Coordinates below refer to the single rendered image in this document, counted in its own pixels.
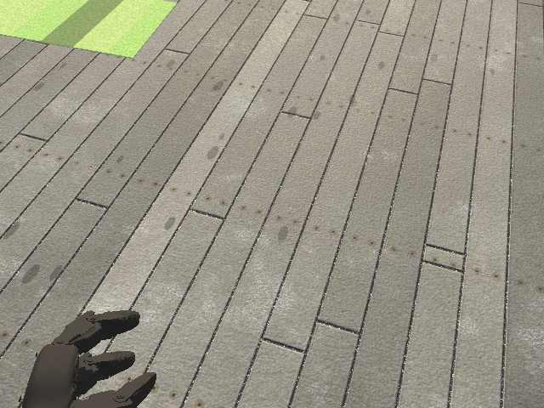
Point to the left robot hand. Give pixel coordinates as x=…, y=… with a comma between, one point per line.
x=59, y=375

